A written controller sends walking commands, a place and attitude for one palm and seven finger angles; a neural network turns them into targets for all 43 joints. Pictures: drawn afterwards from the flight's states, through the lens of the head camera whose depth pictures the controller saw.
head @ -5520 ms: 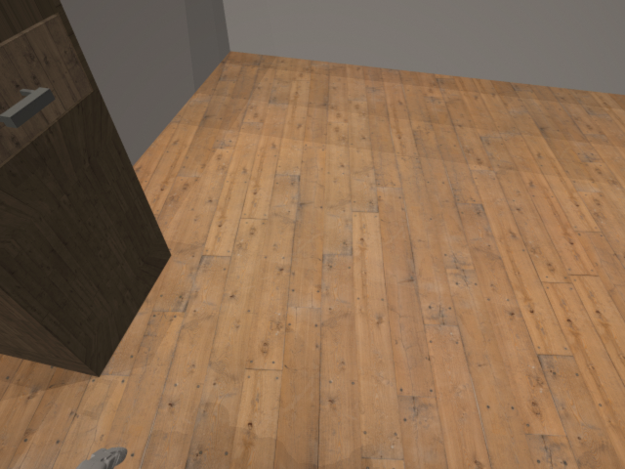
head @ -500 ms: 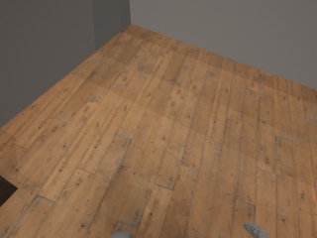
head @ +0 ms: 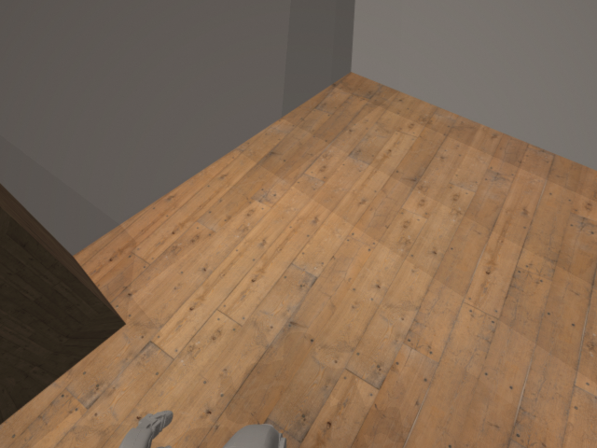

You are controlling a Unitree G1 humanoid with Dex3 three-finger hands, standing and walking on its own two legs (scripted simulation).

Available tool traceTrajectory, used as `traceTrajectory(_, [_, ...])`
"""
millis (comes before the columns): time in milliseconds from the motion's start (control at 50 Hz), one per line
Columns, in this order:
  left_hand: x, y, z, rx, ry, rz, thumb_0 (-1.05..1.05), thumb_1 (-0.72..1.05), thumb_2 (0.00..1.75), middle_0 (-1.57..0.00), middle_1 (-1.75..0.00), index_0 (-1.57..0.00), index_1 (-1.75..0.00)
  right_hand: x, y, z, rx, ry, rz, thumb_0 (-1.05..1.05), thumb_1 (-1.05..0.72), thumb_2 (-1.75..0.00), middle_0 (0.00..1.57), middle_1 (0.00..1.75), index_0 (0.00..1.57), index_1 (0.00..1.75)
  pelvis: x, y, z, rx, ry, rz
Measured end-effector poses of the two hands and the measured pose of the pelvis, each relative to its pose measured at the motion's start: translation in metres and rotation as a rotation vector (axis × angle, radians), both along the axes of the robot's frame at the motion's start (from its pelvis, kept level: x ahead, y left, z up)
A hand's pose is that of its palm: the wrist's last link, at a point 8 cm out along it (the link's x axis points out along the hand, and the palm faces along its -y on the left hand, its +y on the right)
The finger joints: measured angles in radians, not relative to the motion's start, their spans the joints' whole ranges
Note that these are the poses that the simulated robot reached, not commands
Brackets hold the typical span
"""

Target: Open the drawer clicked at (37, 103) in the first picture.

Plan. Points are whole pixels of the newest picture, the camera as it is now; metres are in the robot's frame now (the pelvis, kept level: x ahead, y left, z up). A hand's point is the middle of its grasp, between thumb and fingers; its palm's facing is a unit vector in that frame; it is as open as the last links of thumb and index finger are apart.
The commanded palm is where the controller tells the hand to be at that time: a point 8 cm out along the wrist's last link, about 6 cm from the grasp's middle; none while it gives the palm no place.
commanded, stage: turn to face it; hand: left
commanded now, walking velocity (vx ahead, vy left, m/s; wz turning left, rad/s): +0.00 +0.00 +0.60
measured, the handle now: out of the picture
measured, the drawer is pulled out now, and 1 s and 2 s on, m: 0.00 0.00 0.00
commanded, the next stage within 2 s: take the last steps up to it in 1.14 s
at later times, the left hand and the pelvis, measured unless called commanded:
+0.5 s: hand out of the picture -0.01 +0.30 -0.17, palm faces +0.31 -0.92 -0.25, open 7.4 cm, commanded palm none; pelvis -0.01 +0.06 +0.01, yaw +17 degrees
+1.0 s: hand out of the picture -0.03 +0.23 -0.13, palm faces +0.54 -0.79 -0.30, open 7.4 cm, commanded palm none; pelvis -0.01 +0.00 +0.01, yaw +35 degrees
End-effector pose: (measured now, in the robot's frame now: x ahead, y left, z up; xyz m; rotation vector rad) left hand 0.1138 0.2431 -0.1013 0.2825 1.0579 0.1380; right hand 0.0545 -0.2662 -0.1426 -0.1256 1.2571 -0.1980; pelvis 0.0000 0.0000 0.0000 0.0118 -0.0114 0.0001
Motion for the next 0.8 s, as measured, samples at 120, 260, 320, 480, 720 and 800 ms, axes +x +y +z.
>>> traceTrajectory(120, [-0.041, 0.007, -0.008, -0.025, 0.058, 0.096, 0.01, 0.9, 0.9, -0.2, -0.3, -0.2, -0.3, 0.012, 0.008, 0.007, -0.004, 0.044, 0.086, 0.01, -0.91, -0.9, 0.2, 0.3, 0.2, 0.3, -0.002, 0.004, 0.004, 0.011, -0.003, 0.089])
traceTrajectory(260, [-0.104, 0.046, -0.039, -0.068, 0.144, 0.241, 0.01, 0.9, 0.9, -0.2, -0.3, -0.2, -0.3, 0.059, 0.045, 0.014, -0.061, -0.008, 0.239, 0.01, -0.91, -0.9, 0.2, 0.3, 0.2, 0.3, -0.006, 0.03, -0.008, -0.013, 0.005, 0.182])
traceTrajectory(320, [-0.13, 0.068, -0.053, -0.073, 0.199, 0.303, 0.01, 0.9, 0.9, -0.2, -0.3, -0.2, -0.3, 0.078, 0.065, 0.02, -0.085, -0.071, 0.291, 0.01, -0.91, -0.9, 0.2, 0.3, 0.2, 0.3, -0.01, 0.043, -0.013, -0.012, 0.004, 0.201])
traceTrajectory(480, [-0.144, 0.093, -0.033, -0.073, 0.17, 0.39, 0.01, 0.91, 0.9, -0.2, -0.3, -0.2, -0.3, 0.088, 0.097, 0.04, -0.099, -0.09, 0.372, 0.01, -0.91, -0.9, 0.2, 0.3, 0.2, 0.3, -0.014, 0.058, 0.006, -0.046, 0.008, 0.283])
traceTrajectory(720, [-0.118, 0.083, -0.01, -0.039, 0.01, 0.459, 0.01, 0.91, 0.9, -0.2, -0.3, -0.2, -0.3, 0.08, 0.094, 0.022, -0.047, -0.015, 0.444, 0.01, -0.9, -0.9, 0.21, 0.3, 0.2, 0.3, -0.015, 0.042, 0.006, -0.034, 0.013, 0.434])
traceTrajectory(800, [-0.116, 0.066, -0.002, -0.014, -0.036, 0.485, 0.01, 0.91, 0.9, -0.2, -0.3, -0.2, -0.3, 0.082, 0.08, 0.009, -0.026, 0.017, 0.467, 0.01, -0.9, -0.9, 0.21, 0.3, 0.2, 0.3, -0.013, 0.025, 0.002, -0.024, 0.016, 0.483])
